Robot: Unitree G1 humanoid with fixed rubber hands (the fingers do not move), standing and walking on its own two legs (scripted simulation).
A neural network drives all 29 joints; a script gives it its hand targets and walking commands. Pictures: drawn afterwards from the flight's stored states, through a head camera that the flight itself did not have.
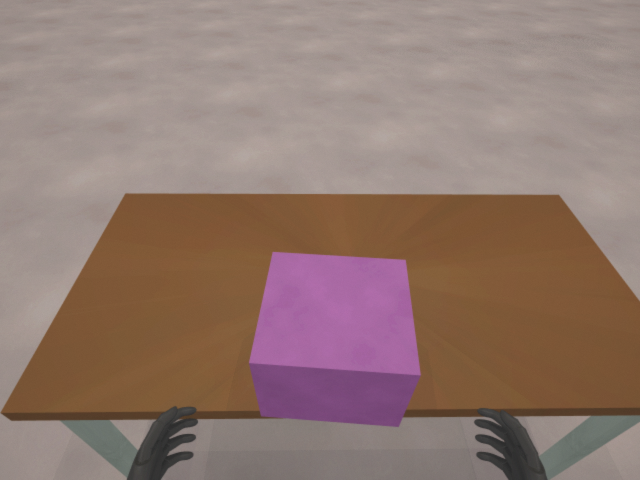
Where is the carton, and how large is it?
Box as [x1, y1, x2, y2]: [249, 252, 420, 426]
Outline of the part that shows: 273,252 249,360 249,365 261,415 398,426 420,375 405,260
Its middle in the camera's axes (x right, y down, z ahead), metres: +0.03 +0.17 +0.63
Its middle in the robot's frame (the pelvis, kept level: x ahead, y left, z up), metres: +0.36 +0.01 -0.08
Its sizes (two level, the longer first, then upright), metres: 0.223 0.202 0.177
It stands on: a table, 0.61 m high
